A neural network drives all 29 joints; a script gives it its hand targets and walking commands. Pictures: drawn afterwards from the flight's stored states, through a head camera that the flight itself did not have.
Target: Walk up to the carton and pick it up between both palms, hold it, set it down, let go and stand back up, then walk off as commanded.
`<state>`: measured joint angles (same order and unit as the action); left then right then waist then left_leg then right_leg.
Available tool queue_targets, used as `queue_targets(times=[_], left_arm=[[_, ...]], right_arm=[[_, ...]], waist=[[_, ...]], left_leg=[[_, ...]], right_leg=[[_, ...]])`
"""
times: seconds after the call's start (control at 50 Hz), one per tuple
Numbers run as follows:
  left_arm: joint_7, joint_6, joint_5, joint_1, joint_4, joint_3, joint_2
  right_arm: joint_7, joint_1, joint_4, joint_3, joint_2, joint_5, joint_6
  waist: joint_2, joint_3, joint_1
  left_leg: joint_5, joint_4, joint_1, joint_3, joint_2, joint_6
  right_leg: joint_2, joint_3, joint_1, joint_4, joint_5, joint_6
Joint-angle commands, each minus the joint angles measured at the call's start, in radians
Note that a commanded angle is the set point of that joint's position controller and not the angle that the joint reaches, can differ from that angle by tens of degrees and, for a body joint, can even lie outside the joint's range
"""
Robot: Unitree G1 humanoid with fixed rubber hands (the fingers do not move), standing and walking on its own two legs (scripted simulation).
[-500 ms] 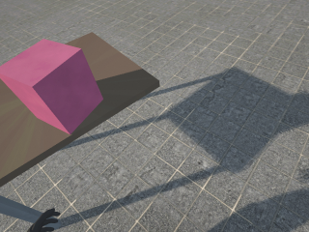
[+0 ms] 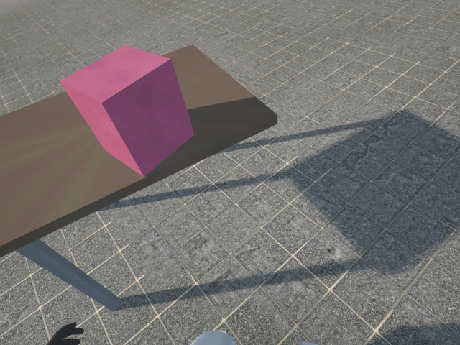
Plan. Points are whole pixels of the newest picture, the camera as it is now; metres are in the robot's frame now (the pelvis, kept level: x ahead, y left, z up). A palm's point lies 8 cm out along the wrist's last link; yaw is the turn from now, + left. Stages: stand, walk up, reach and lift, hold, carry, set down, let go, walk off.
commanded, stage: walk up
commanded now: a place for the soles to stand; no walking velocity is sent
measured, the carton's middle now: (134, 110) +0.72 +0.30 +0.04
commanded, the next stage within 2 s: none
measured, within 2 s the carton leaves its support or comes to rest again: neither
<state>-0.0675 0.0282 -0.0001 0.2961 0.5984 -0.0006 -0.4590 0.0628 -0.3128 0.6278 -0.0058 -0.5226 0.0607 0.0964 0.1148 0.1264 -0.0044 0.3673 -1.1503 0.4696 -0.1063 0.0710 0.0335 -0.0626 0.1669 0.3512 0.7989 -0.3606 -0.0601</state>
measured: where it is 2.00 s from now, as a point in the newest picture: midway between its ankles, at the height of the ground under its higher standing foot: outside the picture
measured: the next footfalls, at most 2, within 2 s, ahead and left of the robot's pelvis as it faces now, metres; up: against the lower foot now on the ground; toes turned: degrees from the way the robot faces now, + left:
left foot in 0.28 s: +0.03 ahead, +0.24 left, +0.00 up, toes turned +5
right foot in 0.76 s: +0.13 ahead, +0.05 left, +0.00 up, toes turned +5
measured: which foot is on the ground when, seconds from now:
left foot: up 0.00-0.26, down 0.28-0.80, up 0.82-1.00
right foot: down 0.00-0.30, up 0.32-0.74, down 0.76-1.00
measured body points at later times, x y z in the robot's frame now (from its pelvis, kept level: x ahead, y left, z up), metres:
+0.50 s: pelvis -0.04 +0.14 -0.01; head -0.04 +0.15 +0.44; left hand +0.08 +0.50 -0.06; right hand +0.08 -0.18 -0.09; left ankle -0.01 +0.24 -0.71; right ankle +0.02 +0.03 -0.64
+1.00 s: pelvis +0.02 +0.12 +0.00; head +0.04 +0.11 +0.45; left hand +0.09 +0.47 -0.05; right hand +0.18 -0.18 -0.09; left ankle -0.02 +0.26 -0.66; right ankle +0.09 +0.04 -0.71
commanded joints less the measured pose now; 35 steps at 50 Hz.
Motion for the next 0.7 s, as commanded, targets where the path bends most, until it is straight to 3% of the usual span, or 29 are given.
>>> queue_targets(times=[0.0, 0.02, 0.04, 0.08, 0.14, 0.16, 0.18, 0.2, 0.22, 0.24, 0.26, 0.28, 0.3, 0.32, 0.34, 0.36, 0.38, 0.4, 0.42, 0.44, 0.46, 0.48, 0.5, 0.52, 0.58, 0.6, 0.62, 0.64, 0.68], left_arm=[[-0.035, 0.028, -0.012, 0.062, 0.008, 0.179, -0.32], [-0.033, 0.031, -0.013, 0.067, 0.012, 0.179, -0.317], [-0.032, 0.034, -0.017, 0.07, 0.017, 0.18, -0.333], [-0.033, 0.038, -0.021, 0.038, 0.003, 0.186, -0.358], [-0.025, 0.046, -0.033, -0.041, -0.005, 0.202, -0.412], [-0.028, 0.047, -0.036, -0.018, 0.0, 0.196, -0.405], [-0.029, 0.051, -0.041, -0.055, 0.01, 0.2, -0.426], [-0.026, 0.054, -0.05, -0.112, -0.017, 0.195, -0.423], [-0.021, 0.048, -0.059, -0.185, -0.008, 0.202, -0.442], [-0.016, 0.035, -0.057, -0.215, -0.004, 0.19, -0.428], [-0.017, 0.028, -0.047, -0.17, 0.009, 0.161, -0.354], [-0.01, 0.013, -0.035, -0.11, 0.015, 0.122, -0.254], [-0.001, 0.007, -0.014, -0.099, -0.021, 0.098, -0.186], [-0.009, 0.011, -0.009, -0.225, -0.055, 0.108, -0.282], [0.0, 0.018, -0.018, -0.247, -0.06, 0.11, -0.307], [0.014, 0.025, -0.006, -0.21, -0.024, 0.093, -0.286], [0.022, 0.02, -0.006, -0.156, 0.013, 0.094, -0.277], [0.029, 0.012, -0.005, -0.124, 0.029, 0.096, -0.281], [0.035, 0.012, -0.001, -0.076, 0.026, 0.099, -0.271], [0.035, 0.014, -0.003, -0.071, 0.015, 0.1, -0.26], [0.037, 0.01, -0.013, -0.089, 0.008, 0.101, -0.25], [0.04, 0.009, -0.024, -0.087, -0.004, 0.104, -0.24], [0.044, 0.0, -0.031, -0.1, 0.007, 0.115, -0.245], [0.048, -0.006, -0.028, -0.099, -0.011, 0.116, -0.251], [0.057, 0.002, -0.025, -0.197, -0.04, 0.106, -0.208], [0.058, 0.008, -0.024, -0.189, -0.039, 0.1, -0.194], [0.059, 0.019, -0.024, -0.185, -0.044, 0.102, -0.188], [0.058, 0.026, -0.025, -0.147, -0.034, 0.093, -0.193], [0.059, 0.028, -0.02, -0.121, -0.022, 0.094, -0.191]], right_arm=[[0.015, -0.049, -0.067, -0.136, -0.162, -0.003, 0.01], [0.016, -0.051, -0.069, -0.13, -0.147, -0.006, 0.012], [0.013, -0.007, -0.085, -0.13, -0.138, 0.004, 0.013], [0.018, -0.006, -0.08, -0.142, -0.175, 0.003, 0.015], [0.033, -0.048, -0.079, -0.156, -0.204, -0.013, 0.014], [0.033, -0.024, -0.076, -0.155, -0.198, -0.011, 0.008], [0.037, -0.038, -0.09, -0.161, -0.194, -0.015, 0.015], [0.041, -0.092, -0.064, -0.173, -0.205, -0.019, 0.01], [0.044, -0.187, -0.03, -0.18, -0.196, -0.03, 0.01], [0.043, -0.302, 0.018, -0.185, -0.211, -0.035, 0.002], [0.033, -0.335, 0.051, -0.199, -0.226, -0.023, 0.0], [0.02, -0.32, 0.055, -0.201, -0.244, -0.009, 0.0], [0.011, -0.253, 0.0, -0.187, -0.292, -0.011, -0.014], [0.01, -0.124, -0.024, -0.186, -0.385, -0.025, -0.022], [0.005, -0.015, -0.029, -0.182, -0.386, -0.044, -0.031], [-0.005, 0.037, -0.025, -0.171, -0.361, -0.029, -0.04], [-0.02, 0.009, -0.012, -0.157, -0.326, -0.036, -0.055], [-0.028, -0.013, -0.006, -0.143, -0.286, -0.036, -0.066], [-0.034, -0.026, 0.013, -0.145, -0.289, -0.038, -0.071], [-0.036, -0.049, 0.002, -0.142, -0.269, -0.041, -0.078], [-0.052, -0.089, 0.005, -0.147, -0.254, -0.048, -0.091], [-0.059, -0.104, 0.003, -0.14, -0.266, -0.042, -0.105], [-0.068, -0.122, 0.004, -0.136, -0.239, -0.046, -0.114], [-0.073, -0.14, 0.0, -0.129, -0.234, -0.051, -0.122], [-0.09, -0.187, 0.023, -0.122, -0.222, -0.049, -0.137], [-0.09, -0.198, 0.032, -0.125, -0.223, -0.044, -0.143], [-0.089, -0.191, 0.028, -0.117, -0.228, -0.043, -0.148], [-0.089, -0.192, 0.027, -0.123, -0.222, -0.043, -0.152], [-0.09, -0.141, -0.003, -0.119, -0.214, -0.044, -0.147]], waist=[[-0.201, -0.084, 0.009], [-0.224, -0.103, 0.009], [-0.169, -0.085, 0.023], [-0.164, -0.075, 0.005], [-0.256, -0.036, -0.03], [-0.217, -0.039, -0.02], [-0.254, -0.037, -0.052], [-0.295, -0.066, -0.086], [-0.373, -0.089, -0.148], [-0.3, -0.133, -0.198], [-0.087, -0.112, -0.207], [0.135, -0.04, -0.204], [0.322, 0.047, -0.172], [0.217, 0.179, -0.155], [0.132, 0.239, -0.109], [0.06, 0.246, -0.075], [0.039, 0.176, -0.064], [0.02, 0.139, -0.047], [0.075, 0.062, -0.033], [0.048, 0.016, -0.032], [-0.003, -0.038, -0.049], [-0.014, -0.062, -0.043], [-0.063, -0.077, -0.055], [-0.027, -0.107, -0.058], [-0.069, -0.089, -0.089], [-0.026, -0.117, -0.09], [-0.036, -0.135, -0.084], [0.008, -0.176, -0.077], [0.029, -0.198, -0.056]], left_leg=[[-0.042, -0.048, 0.251, -0.032, -0.113, -0.034], [-0.013, -0.061, 0.243, -0.024, -0.116, -0.037], [-0.01, -0.066, 0.253, -0.024, -0.132, -0.031], [0.008, -0.084, 0.212, -0.046, -0.17, -0.026], [0.053, -0.033, 0.144, -0.038, -0.194, -0.027], [0.098, 0.031, 0.089, -0.003, -0.204, -0.026], [0.13, 0.071, -0.002, 0.003, -0.22, -0.011], [0.191, 0.087, -0.085, 0.05, -0.189, 0.0], [0.252, 0.192, -0.198, 0.029, -0.197, 0.024], [0.232, 0.276, -0.343, 0.059, -0.16, 0.038], [0.209, 0.379, -0.368, 0.049, -0.078, 0.058], [0.308, 0.476, -0.357, -0.057, -0.039, 0.115], [0.683, 0.776, -0.164, -0.511, -0.182, 0.177], [0.888, 1.088, 0.149, -0.931, -0.285, 0.223], [0.939, 1.178, 0.236, -1.011, -0.295, 0.19], [0.771, 1.095, 0.219, -0.902, -0.243, 0.157], [0.644, 1.0, 0.149, -0.784, -0.206, 0.089], [0.57, 0.943, 0.091, -0.713, -0.181, 0.057], [0.506, 0.89, 0.007, -0.668, -0.182, 0.079], [0.364, 0.836, -0.068, -0.62, -0.171, 0.087], [0.257, 0.808, -0.166, -0.657, -0.204, 0.083], [0.266, 0.799, -0.182, -0.688, -0.24, 0.106], [0.291, 0.806, -0.24, -0.708, -0.25, 0.087], [0.276, 0.782, -0.322, -0.667, -0.244, 0.089], [-0.013, 0.724, -0.381, -0.63, -0.242, 0.119], [-0.1, 0.707, -0.434, -0.598, -0.257, 0.119], [-0.242, 0.68, -0.41, -0.563, -0.251, 0.14], [-0.322, 0.634, -0.421, -0.507, -0.258, 0.166], [-0.467, 0.597, -0.323, -0.466, -0.219, 0.136]], right_leg=[[-0.359, -0.262, -0.267, -0.395, 0.196, -0.001], [-0.385, -0.284, -0.262, -0.392, 0.214, -0.035], [-0.41, -0.309, -0.249, -0.393, 0.202, -0.084], [-0.46, -0.328, -0.157, -0.429, 0.058, -0.146], [-0.46, -0.282, -0.055, -0.445, -0.139, -0.147], [-0.453, -0.248, -0.007, -0.439, -0.172, -0.144], [-0.464, -0.233, 0.092, -0.431, -0.251, -0.134], [-0.454, -0.199, 0.162, -0.427, -0.316, -0.118], [-0.419, -0.123, 0.22, -0.34, -0.329, -0.087], [-0.357, -0.069, 0.311, -0.196, -0.394, -0.043], [-0.266, -0.017, 0.335, 0.032, -0.355, -0.001], [-0.175, 0.044, 0.459, 0.314, -0.338, 0.017], [-0.041, 0.067, 0.61, 0.575, -0.35, 0.063], [0.015, -0.106, 0.541, 0.609, -0.297, 0.05], [0.005, -0.187, 0.454, 0.62, -0.261, 0.024], [-0.024, -0.197, 0.449, 0.594, -0.167, 0.036], [-0.034, -0.21, 0.442, 0.582, -0.066, 0.043], [-0.033, -0.216, 0.407, 0.538, -0.036, 0.048], [-0.026, -0.215, 0.361, 0.471, -0.055, 0.038], [-0.03, -0.207, 0.352, 0.423, -0.073, 0.036], [-0.015, -0.24, 0.361, 0.387, -0.073, 0.036], [-0.017, -0.259, 0.344, 0.361, -0.077, 0.03], [-0.005, -0.282, 0.366, 0.336, -0.061, 0.031], [-0.015, -0.284, 0.391, 0.286, -0.054, 0.031], [-0.005, -0.274, 0.417, 0.167, -0.099, 0.029], [-0.003, -0.28, 0.416, 0.125, -0.122, 0.025], [-0.001, -0.253, 0.366, 0.102, -0.087, 0.025], [0.004, -0.229, 0.318, 0.066, -0.089, 0.017], [0.04, -0.202, 0.18, -0.007, -0.107, 0.011]])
